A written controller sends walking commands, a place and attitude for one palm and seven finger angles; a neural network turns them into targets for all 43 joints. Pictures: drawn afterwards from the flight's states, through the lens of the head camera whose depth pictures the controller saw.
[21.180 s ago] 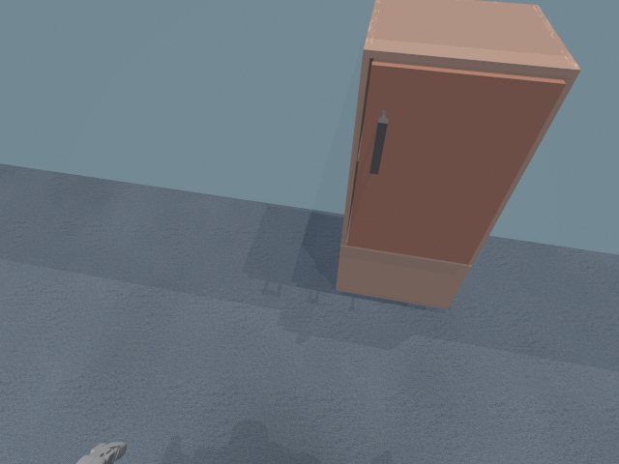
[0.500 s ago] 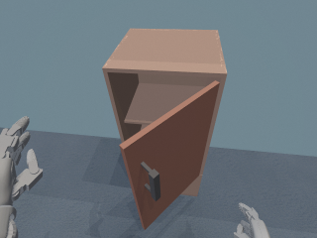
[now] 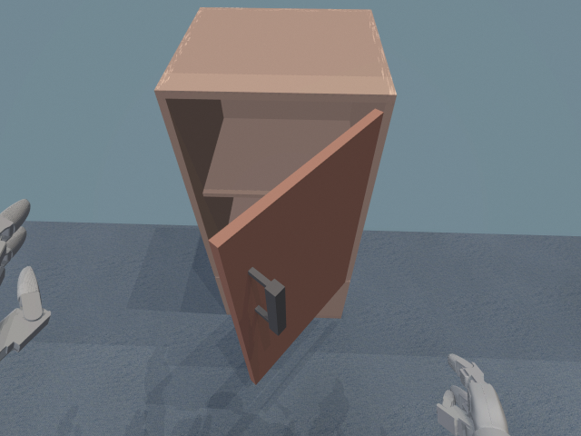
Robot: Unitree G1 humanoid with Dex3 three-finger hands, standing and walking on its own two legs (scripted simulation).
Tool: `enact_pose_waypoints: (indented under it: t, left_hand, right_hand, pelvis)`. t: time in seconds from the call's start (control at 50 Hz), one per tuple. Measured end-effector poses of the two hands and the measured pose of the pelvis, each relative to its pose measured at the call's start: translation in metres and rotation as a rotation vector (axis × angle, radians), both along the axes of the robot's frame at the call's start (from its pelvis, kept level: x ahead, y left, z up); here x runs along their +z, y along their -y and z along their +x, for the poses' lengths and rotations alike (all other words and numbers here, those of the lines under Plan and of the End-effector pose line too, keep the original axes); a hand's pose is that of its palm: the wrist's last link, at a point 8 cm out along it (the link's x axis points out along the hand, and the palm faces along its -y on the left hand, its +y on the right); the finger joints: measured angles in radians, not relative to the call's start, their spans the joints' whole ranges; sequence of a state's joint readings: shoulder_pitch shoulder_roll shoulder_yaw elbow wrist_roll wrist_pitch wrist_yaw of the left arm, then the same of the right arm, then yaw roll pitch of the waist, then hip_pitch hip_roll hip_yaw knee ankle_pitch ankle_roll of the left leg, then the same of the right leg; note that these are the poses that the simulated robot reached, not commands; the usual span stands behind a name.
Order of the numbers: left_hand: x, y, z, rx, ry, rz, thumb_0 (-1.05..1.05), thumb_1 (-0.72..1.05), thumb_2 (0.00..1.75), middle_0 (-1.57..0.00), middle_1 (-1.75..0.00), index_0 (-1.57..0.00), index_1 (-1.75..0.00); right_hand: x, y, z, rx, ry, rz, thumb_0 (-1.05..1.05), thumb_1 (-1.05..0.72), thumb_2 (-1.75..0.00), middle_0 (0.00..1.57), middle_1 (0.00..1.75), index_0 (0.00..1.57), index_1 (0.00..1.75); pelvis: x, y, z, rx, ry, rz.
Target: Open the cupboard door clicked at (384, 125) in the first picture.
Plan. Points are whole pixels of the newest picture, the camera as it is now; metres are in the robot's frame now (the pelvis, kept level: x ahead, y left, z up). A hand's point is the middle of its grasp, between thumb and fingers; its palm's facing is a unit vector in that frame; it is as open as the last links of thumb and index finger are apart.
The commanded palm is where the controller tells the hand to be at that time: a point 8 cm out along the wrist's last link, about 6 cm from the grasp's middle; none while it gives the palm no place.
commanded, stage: step back with the hand held close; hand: left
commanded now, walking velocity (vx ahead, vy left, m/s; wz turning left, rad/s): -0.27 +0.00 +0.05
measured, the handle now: (267, 301) +0.32 +0.07 -0.05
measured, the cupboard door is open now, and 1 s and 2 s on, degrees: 51 51 51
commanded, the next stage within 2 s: stop stepping back and stand still in 0.66 s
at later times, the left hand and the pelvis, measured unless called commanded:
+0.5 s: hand out of the picture +0.06 +0.28 +0.16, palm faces +0.53 -0.71 -0.47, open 7.4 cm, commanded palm +0.01 +0.32 +0.17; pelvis -0.10 +0.01 -0.02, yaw +6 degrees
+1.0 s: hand out of the picture -0.01 +0.24 +0.16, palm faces +0.35 -0.78 -0.51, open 7.4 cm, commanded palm -0.06 +0.28 +0.17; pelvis -0.21 -0.02 -0.01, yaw -2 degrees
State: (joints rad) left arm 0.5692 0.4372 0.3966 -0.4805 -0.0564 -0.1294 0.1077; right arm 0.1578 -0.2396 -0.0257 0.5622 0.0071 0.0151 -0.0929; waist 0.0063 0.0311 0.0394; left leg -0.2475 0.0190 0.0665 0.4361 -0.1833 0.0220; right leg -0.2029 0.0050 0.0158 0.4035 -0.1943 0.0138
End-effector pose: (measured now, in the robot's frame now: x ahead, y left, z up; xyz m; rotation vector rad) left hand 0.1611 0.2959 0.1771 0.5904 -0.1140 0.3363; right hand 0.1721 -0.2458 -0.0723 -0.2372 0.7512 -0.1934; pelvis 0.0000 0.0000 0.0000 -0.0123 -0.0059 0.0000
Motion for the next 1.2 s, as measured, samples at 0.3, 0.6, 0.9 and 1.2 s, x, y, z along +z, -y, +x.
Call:
enact_pose_waypoints:
  t: [0.3, 0.6, 0.9, 1.2]
  left_hand:
    - [-0.005, -0.021, -0.080, 0.067, 0.107, 0.043, 0.02, 0.89, 0.90, -0.21, -0.30, -0.21, -0.31]
    - [-0.003, -0.029, -0.150, 0.097, 0.232, 0.026, 0.02, 0.89, 0.90, -0.21, -0.30, -0.21, -0.31]
    - [0.000, 0.025, -0.199, -0.086, 0.185, 0.021, 0.02, 0.89, 0.90, -0.21, -0.30, -0.20, -0.31]
    - [-0.004, 0.020, -0.224, -0.074, 0.169, -0.044, 0.02, 0.89, 0.90, -0.21, -0.30, -0.21, -0.31]
  right_hand:
    - [-0.010, -0.034, -0.054, 0.096, 0.034, 0.009, 0.01, -0.90, -0.90, 0.20, 0.30, 0.20, 0.30]
    - [-0.020, -0.037, -0.109, 0.138, 0.012, -0.037, 0.01, -0.90, -0.90, 0.20, 0.30, 0.20, 0.30]
    - [-0.020, -0.017, -0.199, 0.111, 0.031, 0.037, 0.01, -0.90, -0.90, 0.20, 0.30, 0.21, 0.30]
    - [-0.002, 0.026, -0.306, -0.067, 0.053, -0.029, 0.01, -0.90, -0.90, 0.20, 0.29, 0.20, 0.30]
  pelvis:
    - [-0.015, -0.010, -0.063, 0.068, 0.032, -0.011]
    - [-0.024, -0.014, -0.126, 0.105, 0.033, -0.032]
    - [-0.022, 0.017, -0.209, -0.012, -0.062, -0.022]
    - [-0.012, 0.013, -0.250, -0.048, 0.046, 0.022]
